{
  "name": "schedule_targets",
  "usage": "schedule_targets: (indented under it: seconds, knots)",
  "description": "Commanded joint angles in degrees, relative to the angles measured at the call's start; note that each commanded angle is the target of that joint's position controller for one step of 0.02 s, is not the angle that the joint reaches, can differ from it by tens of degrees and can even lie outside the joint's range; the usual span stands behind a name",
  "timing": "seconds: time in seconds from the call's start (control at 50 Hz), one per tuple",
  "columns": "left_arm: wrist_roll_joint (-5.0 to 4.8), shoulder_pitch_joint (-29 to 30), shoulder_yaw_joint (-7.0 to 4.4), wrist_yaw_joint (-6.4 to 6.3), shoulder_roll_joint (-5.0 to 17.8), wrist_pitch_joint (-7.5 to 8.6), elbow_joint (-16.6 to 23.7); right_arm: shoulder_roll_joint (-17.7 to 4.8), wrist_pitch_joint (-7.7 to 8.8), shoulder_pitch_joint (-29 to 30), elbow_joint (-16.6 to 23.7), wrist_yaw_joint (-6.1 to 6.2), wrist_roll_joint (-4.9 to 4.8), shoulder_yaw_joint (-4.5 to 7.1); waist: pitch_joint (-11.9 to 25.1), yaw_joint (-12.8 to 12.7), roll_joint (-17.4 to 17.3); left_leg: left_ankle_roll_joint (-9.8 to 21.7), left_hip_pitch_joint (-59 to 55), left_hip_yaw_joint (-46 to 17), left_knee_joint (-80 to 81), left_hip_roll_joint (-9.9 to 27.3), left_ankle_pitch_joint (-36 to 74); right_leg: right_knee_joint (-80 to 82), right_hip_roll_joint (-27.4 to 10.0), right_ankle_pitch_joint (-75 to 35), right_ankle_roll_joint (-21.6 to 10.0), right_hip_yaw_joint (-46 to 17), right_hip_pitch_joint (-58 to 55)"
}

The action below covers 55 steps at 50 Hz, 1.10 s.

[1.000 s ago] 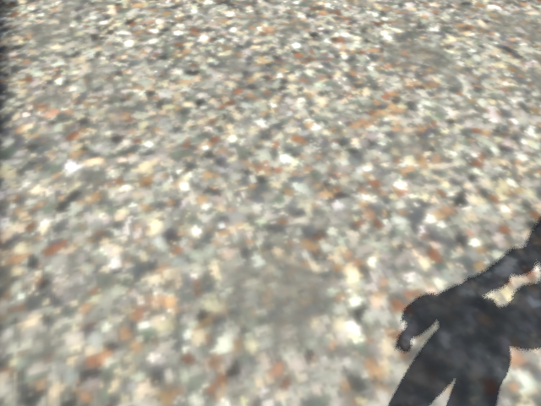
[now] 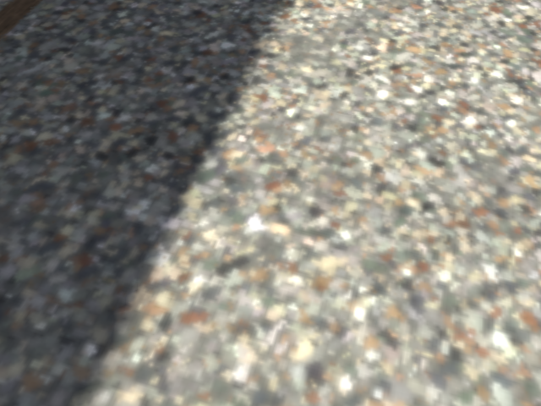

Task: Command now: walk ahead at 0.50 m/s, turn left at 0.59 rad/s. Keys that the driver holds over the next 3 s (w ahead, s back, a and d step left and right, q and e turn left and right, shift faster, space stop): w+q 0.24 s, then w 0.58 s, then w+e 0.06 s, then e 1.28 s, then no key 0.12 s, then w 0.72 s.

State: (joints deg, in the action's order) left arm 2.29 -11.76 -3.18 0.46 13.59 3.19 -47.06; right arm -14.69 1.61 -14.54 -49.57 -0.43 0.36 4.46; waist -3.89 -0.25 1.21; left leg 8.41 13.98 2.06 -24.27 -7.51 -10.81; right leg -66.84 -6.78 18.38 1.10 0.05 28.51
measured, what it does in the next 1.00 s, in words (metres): walks ahead: right foot, then left foot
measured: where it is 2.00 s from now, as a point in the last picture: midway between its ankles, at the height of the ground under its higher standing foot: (240, 337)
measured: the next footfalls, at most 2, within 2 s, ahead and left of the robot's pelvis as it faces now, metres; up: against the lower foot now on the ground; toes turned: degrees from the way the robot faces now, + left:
right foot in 0.38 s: +0.41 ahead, -0.09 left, +0.00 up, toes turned +12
left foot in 0.92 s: +0.62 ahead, +0.17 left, +0.00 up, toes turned +16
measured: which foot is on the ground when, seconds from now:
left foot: down 0.00-0.38, up 0.40-0.90, down 0.92-1.00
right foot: up 0.00-0.36, down 0.38-0.92, up 0.94-1.00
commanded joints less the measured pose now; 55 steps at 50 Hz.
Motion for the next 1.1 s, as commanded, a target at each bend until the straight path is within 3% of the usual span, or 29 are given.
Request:
schedule_targets:
  seconds: [0.02, 0.12, 0.26, 0.3, 0.32, 0.36, 0.38, 0.4, 0.42, 0.44, 0.46, 0.48, 0.54, 0.62, 0.72, 0.8, 0.86, 0.88, 0.9, 0.92, 0.94, 0.96, 0.98, 1.0, 1.02, 1.06, 1.1]
  knots:
    - [0.70, -4.15, -0.95, 0.43, 4.15, -1.60, 2.41, -7.46, 2.16, -2.35, 3.02, 0.20, -0.65, 1.50, 4.66, -1.48, -1.62, 7.52, -5.90, -16.12, 11.40, 14.56, 22.29, 3.54, -0.49, -3.38, 1.43, -0.11, 5.41]
    - [0.38, 7.76, -0.74, 0.62, 4.87, -2.04, 6.80, -8.11, 2.04, -9.69, 2.04, 0.28, -0.46, 1.51, 1.71, 2.66, -3.76, 5.12, -10.04, -18.56, 12.51, 13.83, 20.29, 14.43, 0.66, -12.72, 2.40, -0.07, 13.78]
    - [-0.34, 18.81, 0.61, 1.39, 4.56, -0.82, 11.68, -8.56, 1.81, -15.43, 1.47, 1.22, 0.31, 1.32, 0.69, 6.13, -5.25, 4.68, -17.83, -21.09, 8.15, 14.42, 27.99, 28.58, 4.85, -16.79, 0.58, 0.55, 13.64]
    - [-0.56, 17.95, 0.72, 1.40, 4.98, -0.24, 12.08, -8.64, 1.98, -14.88, 1.42, 1.67, 0.46, 1.17, 0.58, 5.29, -5.94, 3.32, -17.82, -21.31, 7.28, 15.29, 31.11, 33.02, 5.65, -16.73, -1.23, 0.65, 7.96]
    - [-0.56, 14.87, 0.56, 1.21, 5.44, 0.01, 11.34, -8.92, 2.15, -13.31, 1.59, 1.77, 0.44, 1.10, 1.03, 3.52, -6.20, 2.05, -16.21, -20.63, 6.14, 15.29, 34.52, 35.35, 6.51, -15.62, -2.43, 0.92, 1.90]
    - [-0.66, 3.00, -0.66, 0.12, 7.95, 0.66, 7.60, -10.19, 2.67, -11.50, 1.43, 1.44, 0.56, 1.20, 6.41, -1.61, -5.57, -0.10, -15.57, -18.49, -5.45, 13.28, 48.11, 38.23, 9.80, -12.23, -4.85, 2.52, -13.27]
    - [-0.31, -5.08, -1.26, -0.65, 9.37, 1.34, 5.77, -9.77, 2.99, -10.80, 1.50, 1.06, 0.38, 1.04, 10.92, -5.72, -4.09, -1.04, -10.49, -16.52, -16.61, 10.67, 42.08, 40.19, 6.38, -13.59, -6.49, -0.07, -24.99]
    - [0.87, -13.74, -2.06, -1.58, 13.76, 1.52, 5.35, -5.12, 3.32, -12.58, 3.24, 0.80, 0.35, -0.18, 19.41, -7.39, 3.29, -1.90, -2.26, -13.04, -33.57, 6.86, 19.40, 39.47, -7.77, -6.64, -9.10, -15.88, -37.29]
    - [0.98, -12.44, -3.25, -0.97, 17.46, 0.86, 3.93, -2.69, 2.77, -22.47, 2.40, 0.68, -1.66, -0.33, 22.87, -1.42, 18.17, -4.05, 13.47, -9.27, -48.38, -2.41, -20.08, 48.40, -18.58, -5.82, -17.20, -43.54, -45.21]
    - [-0.73, -7.01, -2.21, -0.31, 11.21, 0.26, 5.20, -6.91, 2.15, -17.75, 1.22, 1.12, 0.82, -0.11, 13.87, -0.57, 4.81, -3.34, 18.27, -11.28, -50.92, 2.54, -15.14, 51.07, -15.55, 3.35, -15.73, -42.24, -36.76]
    - [-1.17, -2.53, -1.25, -0.09, 7.40, 0.37, 5.74, -6.85, 2.11, -11.70, 2.22, 0.58, 1.03, -0.07, 6.67, -0.31, 0.23, -3.58, 18.05, -10.69, -48.59, 4.28, -9.99, 52.06, -12.84, 1.80, -14.63, -31.99, -28.51]
    - [-0.67, -1.31, -0.77, 0.07, 5.78, 0.61, 5.20, -5.98, 2.11, -8.89, 3.01, 0.25, 1.05, -0.36, 4.21, 0.22, -1.31, -3.71, 17.32, -9.98, -46.23, 5.83, -7.87, 53.15, -10.08, -4.66, -13.47, -25.55, -24.36]
    - [-1.20, -4.33, -0.41, 0.14, 5.48, 2.00, 2.21, -4.46, 0.90, -8.43, 3.19, -0.82, 1.85, -0.78, 3.82, 1.74, 3.50, -4.65, 14.24, -8.29, -41.35, 7.65, -6.82, 55.13, -5.75, -17.50, -12.00, -15.25, -20.13]
    - [-1.88, -8.25, -0.65, 0.46, 6.50, 3.02, -0.25, -3.39, 0.46, -1.91, 5.07, -1.59, 2.39, -1.44, 2.14, 1.25, 3.33, -6.11, 21.10, -4.88, -35.91, 10.39, -2.18, 58.60, -5.15, -21.31, -13.30, -10.26, -21.65]
    - [-2.04, -12.64, -0.50, 0.53, 6.68, 2.65, -2.64, -1.13, 0.94, 10.65, 8.73, -2.15, 1.80, -3.10, 0.57, -1.65, 3.23, -7.68, 20.87, -0.14, -19.22, 11.55, 7.20, 59.22, -2.22, -27.47, -11.68, -4.10, -22.77]
    - [-1.69, -15.68, -0.61, 0.23, 7.88, 2.29, -4.29, -1.88, 1.22, 15.66, 10.06, -1.88, 1.37, -3.32, 0.35, -3.00, 3.46, -6.55, 17.65, 1.43, -11.29, 10.03, 7.74, 56.90, -4.25, -31.39, -11.17, -3.82, -26.85]
    - [-1.44, -15.53, -0.67, -0.28, 8.58, 1.72, -5.18, -3.06, 1.74, 14.57, 10.12, -1.32, 1.55, -2.81, 0.54, -1.37, 3.39, -4.61, 12.78, 1.14, -7.31, 8.33, 2.70, 51.67, -6.01, -39.51, -10.50, -5.36, -29.63]
    - [-1.47, -14.84, -0.77, -0.42, 9.11, 1.54, -5.27, -3.77, 2.13, 10.17, 8.72, -0.94, 1.77, -2.37, 2.53, 0.76, 3.16, -3.82, 7.05, 1.32, -4.83, 6.79, 1.26, 46.51, -5.42, -45.33, -9.87, -5.24, -29.76]
    - [-1.84, -14.35, -0.53, -0.45, 8.55, 1.30, -5.43, -4.80, 2.97, 1.89, 5.83, -0.34, 2.45, -1.77, 6.71, 4.35, 0.99, -2.49, -3.75, 1.03, -0.44, 6.32, 4.94, 36.59, -2.63, -47.21, -8.47, -3.36, -27.39]
    - [-2.56, -13.71, 0.12, -0.46, 6.72, 1.49, -3.77, -8.20, 3.77, -7.26, 4.04, 0.58, 3.83, -0.83, 13.71, 7.58, -2.64, -0.24, -18.26, -7.82, -0.50, 15.95, 8.51, 23.04, 0.24, -33.27, -6.87, -1.86, -17.95]
    - [-4.69, -20.74, 1.81, -0.64, -0.42, 1.27, -2.32, -13.82, 3.36, -9.85, 4.03, 1.00, 4.21, 0.66, 22.01, 5.20, -15.42, 7.33, -33.62, -29.29, 0.30, 34.36, 22.27, 3.02, 9.42, 7.25, -4.01, 3.64, 0.29]
    - [-2.87, -18.31, -0.32, -1.74, 7.02, 0.29, -3.57, -11.42, 2.67, -8.97, 4.41, 0.78, 1.40, 0.47, 21.18, 5.55, -7.76, 8.23, -27.42, -31.02, 1.38, 34.19, 33.21, -3.48, 9.35, 13.42, -4.38, -1.82, 1.95]
    - [-2.69, -15.37, -0.77, -1.84, 6.60, -0.14, -3.01, -7.90, 2.71, -4.25, 4.80, 0.72, 0.85, -0.60, 14.21, 3.08, -5.54, 7.06, -21.32, -21.00, 1.40, 31.39, 40.28, -4.57, 7.19, 10.77, -4.40, -3.58, 2.75]
    - [-2.41, -13.61, -0.56, -1.63, 5.21, -0.46, -2.89, -4.84, 2.96, -1.00, 5.07, 0.74, 0.76, -1.42, 9.63, 1.68, -4.90, 5.13, -15.67, -14.61, 3.00, 28.65, 43.34, -2.46, 5.39, 8.62, -3.97, -2.97, 2.93]
    - [-1.88, -12.78, -0.85, -1.30, 4.83, -1.23, -3.06, -2.98, 3.10, 0.56, 5.07, 0.99, 0.67, -1.95, 7.34, 0.53, -5.65, 2.83, -11.66, -10.41, 4.73, 26.19, 41.43, -0.15, 4.20, 6.71, -3.56, -2.89, 1.77]
    - [-0.93, -13.63, -1.18, -0.38, 3.86, -3.07, -3.09, -2.83, 3.22, 1.73, 4.93, 1.49, 0.52, -2.07, 6.57, -1.49, -7.49, 1.43, -5.91, -4.99, 6.89, 23.91, 41.51, 0.55, 4.61, 3.48, -2.23, -1.46, -2.01]
    - [-0.99, -13.47, -1.38, 0.05, 3.04, -4.14, -2.41, -4.10, 3.53, 1.56, 4.80, 1.75, 0.38, -1.62, 7.52, -2.69, -7.01, 2.27, -4.57, -1.77, 7.65, 23.88, 42.57, 0.43, 5.29, 1.03, -1.40, -0.62, -2.19]
Over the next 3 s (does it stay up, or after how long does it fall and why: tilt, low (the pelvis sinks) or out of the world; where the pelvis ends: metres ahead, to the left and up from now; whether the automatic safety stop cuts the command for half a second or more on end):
stays up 0.81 0.01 0.01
